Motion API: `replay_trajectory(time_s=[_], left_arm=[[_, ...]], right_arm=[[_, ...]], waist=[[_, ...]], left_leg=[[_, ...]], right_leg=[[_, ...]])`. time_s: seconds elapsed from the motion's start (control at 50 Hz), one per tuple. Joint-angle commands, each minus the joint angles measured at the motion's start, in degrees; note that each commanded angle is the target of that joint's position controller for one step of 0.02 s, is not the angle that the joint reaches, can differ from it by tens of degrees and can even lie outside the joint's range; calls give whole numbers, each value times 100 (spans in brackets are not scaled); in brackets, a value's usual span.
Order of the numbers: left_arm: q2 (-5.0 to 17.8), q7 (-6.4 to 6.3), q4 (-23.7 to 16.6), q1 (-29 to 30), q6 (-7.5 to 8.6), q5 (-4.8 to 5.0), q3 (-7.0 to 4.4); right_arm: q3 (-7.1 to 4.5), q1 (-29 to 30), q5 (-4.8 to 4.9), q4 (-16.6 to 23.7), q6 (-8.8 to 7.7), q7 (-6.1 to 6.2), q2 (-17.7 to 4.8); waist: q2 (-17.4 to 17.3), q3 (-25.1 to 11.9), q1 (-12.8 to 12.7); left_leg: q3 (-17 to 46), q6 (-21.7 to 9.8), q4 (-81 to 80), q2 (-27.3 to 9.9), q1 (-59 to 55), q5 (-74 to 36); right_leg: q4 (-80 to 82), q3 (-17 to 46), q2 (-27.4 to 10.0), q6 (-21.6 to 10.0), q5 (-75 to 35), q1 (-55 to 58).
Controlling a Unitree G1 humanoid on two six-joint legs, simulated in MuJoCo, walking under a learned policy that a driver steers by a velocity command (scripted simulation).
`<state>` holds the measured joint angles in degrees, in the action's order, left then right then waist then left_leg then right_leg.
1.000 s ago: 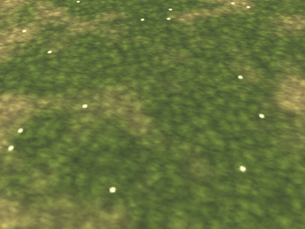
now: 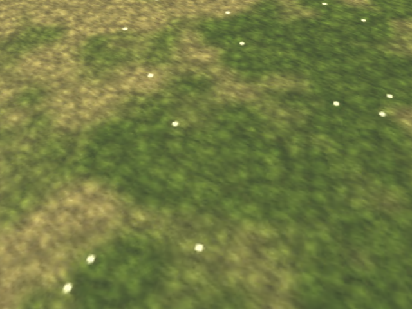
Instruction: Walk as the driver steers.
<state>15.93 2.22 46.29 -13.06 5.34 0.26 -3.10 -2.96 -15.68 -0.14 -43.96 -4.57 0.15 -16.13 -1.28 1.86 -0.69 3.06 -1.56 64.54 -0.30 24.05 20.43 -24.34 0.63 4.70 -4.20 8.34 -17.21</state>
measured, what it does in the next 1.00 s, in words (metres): walks ahead, turning right: left foot, then right foot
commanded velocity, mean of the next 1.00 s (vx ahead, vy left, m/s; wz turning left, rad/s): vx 0.50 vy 0.00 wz -0.51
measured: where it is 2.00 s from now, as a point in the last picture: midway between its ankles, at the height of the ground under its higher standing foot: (331, 180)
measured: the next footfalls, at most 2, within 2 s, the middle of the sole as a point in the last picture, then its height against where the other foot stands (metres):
left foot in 0.32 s outside the picture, level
right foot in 0.82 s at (292, 290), level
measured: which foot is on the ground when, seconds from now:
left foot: up 0.00-0.30, down 0.32-0.84, up 0.86-1.00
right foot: down 0.00-0.34, up 0.36-0.80, down 0.82-1.00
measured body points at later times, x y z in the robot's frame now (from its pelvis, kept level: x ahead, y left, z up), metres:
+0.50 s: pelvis +0.28 +0.03 +0.00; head +0.30 +0.03 +0.45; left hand +0.45 +0.28 -0.11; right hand +0.33 -0.27 -0.09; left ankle +0.32 +0.13 -0.74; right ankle +0.22 -0.10 -0.66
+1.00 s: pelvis +0.51 -0.13 +0.00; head +0.54 -0.16 +0.45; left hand +0.77 +0.03 -0.10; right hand +0.47 -0.44 -0.11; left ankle +0.59 +0.03 -0.65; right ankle +0.50 -0.20 -0.74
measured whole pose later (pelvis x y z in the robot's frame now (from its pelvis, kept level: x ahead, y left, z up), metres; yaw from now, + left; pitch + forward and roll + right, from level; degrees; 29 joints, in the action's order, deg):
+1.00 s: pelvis +0.51 -0.13 +0.00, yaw -35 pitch +2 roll +0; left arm 16.8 1.6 37.5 -15.0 2.1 0.3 -3.5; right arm -3.0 -10.2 -0.1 -42.3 -6.0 -0.2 -18.0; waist -1.1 3.4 -0.5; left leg 2.9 1.4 64.3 -5.6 30.4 19.0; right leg -26.0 1.4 5.3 -5.5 9.7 -17.7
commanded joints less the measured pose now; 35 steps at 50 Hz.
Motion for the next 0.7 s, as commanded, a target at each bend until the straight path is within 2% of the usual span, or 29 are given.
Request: replay_trajectory(time_s=[0.02, 0.06, 0.1, 0.16, 0.2, 0.26, 0.28, 0.3, 0.32, 0.34, 0.36, 0.38, 0.4, 0.42, 0.44, 0.46, 0.5, 0.56, 0.64, 0.7], left_arm=[[672, -71, -345, -52, 38, 18, -136], [855, -149, -310, -164, 24, 66, -196], [979, -216, -283, -286, -14, 94, -246], [1001, -276, -209, -615, -107, 134, -269], [971, -298, -158, -844, -171, 160, -268], [984, -337, -176, -896, -244, 149, -292], [980, -342, -207, -824, -262, 140, -298], [871, -335, -255, -753, -268, 120, -265], [610, -307, -362, -658, -245, 63, -169], [178, -308, -502, -1162, -188, 69, -41], [344, -304, -610, -1440, -152, 175, -16], [856, -308, -539, -1104, -173, 226, -151], [941, -303, -607, -662, -211, 179, -189], [865, -290, -666, -469, -237, 127, -196], [789, -267, -709, -393, -270, 104, -217], [665, -236, -739, -415, -311, 129, -203], [461, -203, -838, -330, -371, 132, -159], [386, -159, -1018, -27, -382, 92, -122], [289, -15, -1201, 642, -310, 96, -52], [310, 75, -1431, 1121, -314, 113, -43]], right_arm=[[-163, 79, -67, 532, -135, 17, -521], [-114, 414, -74, 658, -92, 45, -408], [-67, 866, -64, 769, -99, 40, -316], [-38, 1438, -3, 901, -157, -20, -270], [-55, 1710, 46, 990, -194, -62, -332], [-134, 1716, 83, 1030, -264, -100, -544], [-171, 1494, 89, 977, -290, -96, -616], [-246, 1030, 66, 853, -309, -64, -743], [-334, 274, -24, 757, -331, -16, -987], [-459, -484, -109, 661, -273, 28, -1476], [-450, -709, -11, 486, -187, -29, -1362], [-324, -389, 24, 573, -168, -28, -868], [-256, -113, 14, 595, -138, -17, -663], [-203, 150, -13, 564, -122, -28, -530], [-164, 321, -45, 527, -124, -29, -419], [-166, 414, -62, 490, -138, -31, -420], [-210, 432, -29, 403, -193, -38, -496], [-289, 375, -29, 264, -220, -24, -714], [-327, 243, 14, 124, -154, 10, -905], [-372, -34, 95, -26, -74, 15, -1069]], waist=[[572, -357, 101], [565, -242, 55], [519, -150, -75], [569, -126, -299], [586, -122, -377], [706, -146, -243], [768, -201, -84], [752, -417, 172], [521, -1048, 552], [-692, -1970, 581], [-1807, -2172, 467], [-983, -1332, 543], [-554, -754, 532], [-354, -386, 401], [-445, -189, 269], [-553, -86, 172], [-498, -46, 118], [-268, -32, 132], [-154, 85, 370], [-145, 221, 504]], left_leg=[[192, 170, -638, -436, 1140, -248], [63, 340, -1350, -391, 1120, -547], [34, 432, -2196, -287, 890, -1372], [7, 498, -3113, -31, 386, -2344], [75, 487, -3414, 62, 249, -2411], [200, 348, -3782, 74, -47, -1949], [161, 244, -3923, 62, -379, -1814], [100, 84, -4125, 23, -1088, -1772], [567, -236, -3961, -579, -2347, -1617], [2353, -924, -3986, -1865, -4377, -1083], [4139, -1386, -4522, -2535, -4677, 192], [3623, -1187, -4712, -2275, -3976, 806], [2739, -985, -4789, -2015, -3274, 384], [2134, -911, -4966, -1759, -2643, -218], [1682, -865, -5124, -1587, -2223, -660], [1318, -835, -5289, -1473, -1887, -929], [815, -925, -5521, -1445, -1678, -1446], [209, -1008, -5647, -1477, -1776, -2135], [-622, -799, -5634, -1309, -1892, -2461], [-861, -683, -5531, -1461, -2324, -2566]], right_leg=[[1261, 2084, -1491, -1132, -696, 1098], [1374, 1821, -1420, -1150, -935, 781], [1387, 1556, -1228, -990, -922, 506], [1259, 1447, -1074, -802, -793, 308], [1046, 1653, -1146, -753, -613, 472], [593, 2142, -1317, -616, -404, 849], [378, 2219, -1309, -548, -488, 854], [-54, 2137, -1106, -412, -719, 729], [-1193, 1837, -811, -226, -555, 256], [-3079, 1034, -68, 154, 1058, -1316], [-4255, 794, -175, 252, 2672, -2507], [-4740, 916, -514, 284, 2235, -2873], [-4795, 726, -695, 319, 1765, -2864], [-4602, 648, -848, 358, 1429, -2710], [-4390, 646, -1005, 373, 1200, -2550], [-4271, 593, -1105, 390, 1069, -2339], [-4061, 499, -1174, 458, 814, -2304], [-3351, 484, -1223, 543, 123, -2447], [-2007, 132, -1089, 446, -987, -2088], [-1454, -69, -1003, 291, -901, -2057]])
